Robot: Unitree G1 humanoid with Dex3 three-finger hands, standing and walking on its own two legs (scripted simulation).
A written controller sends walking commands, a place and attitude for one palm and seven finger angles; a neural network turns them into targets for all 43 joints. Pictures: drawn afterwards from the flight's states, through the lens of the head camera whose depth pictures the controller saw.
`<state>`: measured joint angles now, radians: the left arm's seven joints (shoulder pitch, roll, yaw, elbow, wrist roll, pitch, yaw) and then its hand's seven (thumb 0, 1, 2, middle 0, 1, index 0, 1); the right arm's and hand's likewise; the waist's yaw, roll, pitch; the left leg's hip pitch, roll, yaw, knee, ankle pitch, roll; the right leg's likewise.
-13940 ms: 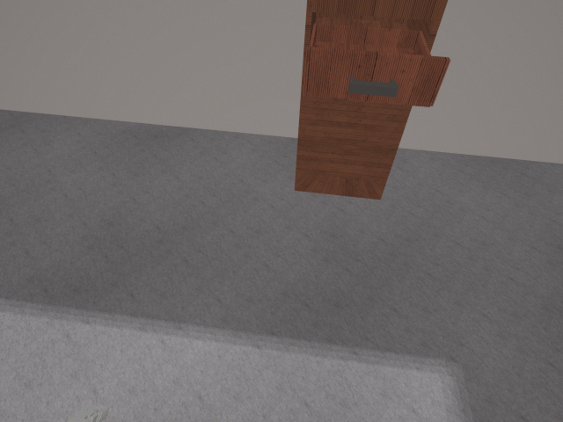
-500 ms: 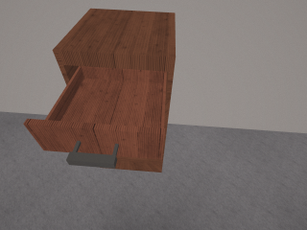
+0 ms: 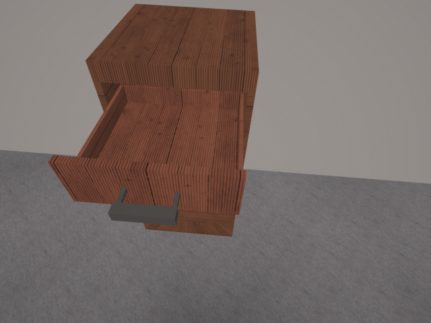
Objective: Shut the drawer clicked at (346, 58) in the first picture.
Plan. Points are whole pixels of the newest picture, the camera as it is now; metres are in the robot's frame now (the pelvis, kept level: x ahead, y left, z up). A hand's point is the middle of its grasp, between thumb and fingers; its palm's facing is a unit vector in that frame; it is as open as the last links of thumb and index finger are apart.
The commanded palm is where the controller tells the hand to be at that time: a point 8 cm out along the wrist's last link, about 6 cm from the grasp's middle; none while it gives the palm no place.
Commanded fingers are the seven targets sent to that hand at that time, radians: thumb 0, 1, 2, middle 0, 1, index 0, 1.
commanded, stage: come to a stop and stand still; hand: left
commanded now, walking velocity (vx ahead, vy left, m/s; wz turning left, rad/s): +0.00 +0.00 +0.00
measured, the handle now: (147, 203) +0.34 +0.17 +0.01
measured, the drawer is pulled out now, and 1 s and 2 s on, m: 0.29 0.29 0.29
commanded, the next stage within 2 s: look again from close up in 0.30 s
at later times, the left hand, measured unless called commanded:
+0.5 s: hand out of the picture -0.01 +0.19 -0.18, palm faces +0.02 -0.99 -0.16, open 7.4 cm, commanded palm none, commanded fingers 0.00 0.90 0.90 -0.20 -0.30 -0.20 -0.30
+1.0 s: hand out of the picture -0.03 +0.18 -0.17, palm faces +0.03 -0.99 -0.15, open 7.4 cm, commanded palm none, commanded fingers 0.00 0.90 0.90 -0.20 -0.30 -0.20 -0.30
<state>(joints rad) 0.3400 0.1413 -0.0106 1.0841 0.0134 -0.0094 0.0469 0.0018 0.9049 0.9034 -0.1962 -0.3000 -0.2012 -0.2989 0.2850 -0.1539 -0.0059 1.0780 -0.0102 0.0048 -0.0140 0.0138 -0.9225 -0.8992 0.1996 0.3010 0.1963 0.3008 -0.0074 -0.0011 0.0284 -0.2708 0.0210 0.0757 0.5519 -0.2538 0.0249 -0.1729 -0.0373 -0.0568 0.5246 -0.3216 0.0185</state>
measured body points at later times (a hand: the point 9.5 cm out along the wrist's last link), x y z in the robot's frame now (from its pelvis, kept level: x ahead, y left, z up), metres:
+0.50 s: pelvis +0.00 +0.02 +0.01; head +0.00 +0.04 +0.45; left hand -0.01 +0.24 -0.16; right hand +0.01 -0.21 -0.14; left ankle +0.03 +0.10 -0.73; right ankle -0.02 -0.13 -0.73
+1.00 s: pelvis +0.00 +0.03 +0.01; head +0.00 +0.04 +0.46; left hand -0.03 +0.24 -0.16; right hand -0.01 -0.20 -0.15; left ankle +0.03 +0.10 -0.73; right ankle -0.02 -0.13 -0.73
